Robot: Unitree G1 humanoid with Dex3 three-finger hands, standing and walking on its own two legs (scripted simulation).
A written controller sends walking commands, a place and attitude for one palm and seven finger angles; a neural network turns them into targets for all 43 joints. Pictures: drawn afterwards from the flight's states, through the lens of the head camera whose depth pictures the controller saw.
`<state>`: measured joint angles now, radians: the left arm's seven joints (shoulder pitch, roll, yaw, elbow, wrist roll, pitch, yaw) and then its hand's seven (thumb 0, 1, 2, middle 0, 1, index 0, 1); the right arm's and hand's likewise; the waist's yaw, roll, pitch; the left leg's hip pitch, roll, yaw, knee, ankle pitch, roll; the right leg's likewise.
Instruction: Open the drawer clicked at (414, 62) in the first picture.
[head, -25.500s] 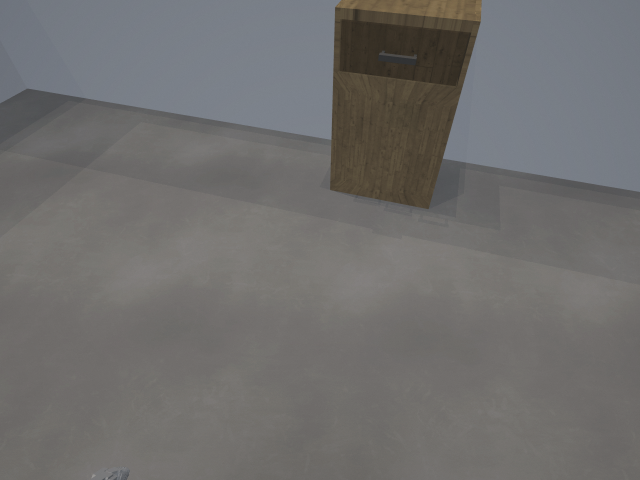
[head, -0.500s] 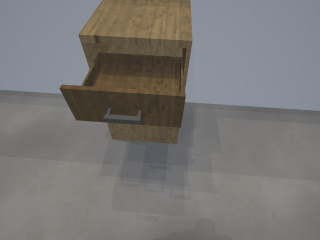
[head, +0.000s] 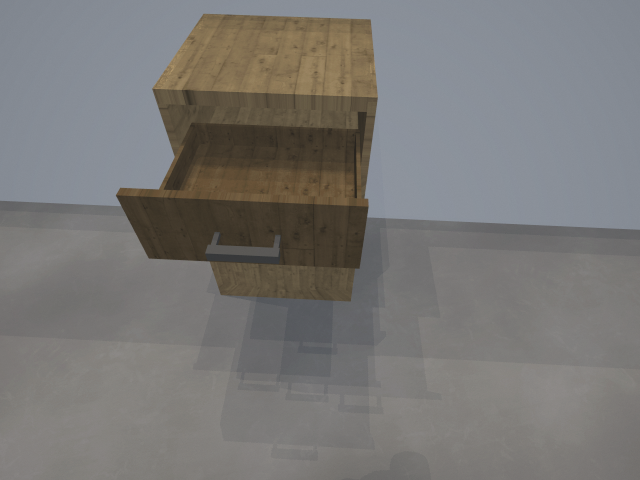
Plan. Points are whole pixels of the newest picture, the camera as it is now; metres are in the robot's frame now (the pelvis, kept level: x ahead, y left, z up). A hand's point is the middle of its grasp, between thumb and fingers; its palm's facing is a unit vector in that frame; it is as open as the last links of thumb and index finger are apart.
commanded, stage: let the arm hang, fingers relaxed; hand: left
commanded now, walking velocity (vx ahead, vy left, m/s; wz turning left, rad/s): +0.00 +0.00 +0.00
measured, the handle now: (245, 246) +0.52 +0.17 -0.08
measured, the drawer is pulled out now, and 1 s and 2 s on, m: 0.30 0.30 0.30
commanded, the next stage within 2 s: look to check the result in 0.02 s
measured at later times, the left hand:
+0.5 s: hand out of the picture +0.00 +0.16 -0.18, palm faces +0.04 -0.99 -0.17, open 7.3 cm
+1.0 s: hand out of the picture +0.01 +0.17 -0.18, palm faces +0.03 -0.98 -0.17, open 7.3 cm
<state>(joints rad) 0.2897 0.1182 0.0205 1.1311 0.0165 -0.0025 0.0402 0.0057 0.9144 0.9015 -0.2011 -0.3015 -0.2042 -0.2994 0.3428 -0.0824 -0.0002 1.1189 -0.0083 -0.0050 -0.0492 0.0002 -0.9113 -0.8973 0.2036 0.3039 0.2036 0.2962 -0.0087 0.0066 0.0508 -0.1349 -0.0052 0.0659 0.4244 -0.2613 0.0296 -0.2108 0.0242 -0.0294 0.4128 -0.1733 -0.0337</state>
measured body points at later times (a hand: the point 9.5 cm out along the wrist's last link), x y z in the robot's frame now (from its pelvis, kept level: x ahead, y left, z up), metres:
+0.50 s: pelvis +0.02 +0.00 +0.00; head +0.03 +0.00 +0.45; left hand +0.00 +0.21 -0.16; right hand -0.01 -0.19 -0.16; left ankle -0.02 +0.10 -0.74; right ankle +0.03 -0.10 -0.74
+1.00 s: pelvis +0.02 +0.01 +0.00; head +0.05 +0.01 +0.45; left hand +0.01 +0.22 -0.16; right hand -0.01 -0.19 -0.16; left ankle -0.02 +0.10 -0.74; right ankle +0.03 -0.10 -0.74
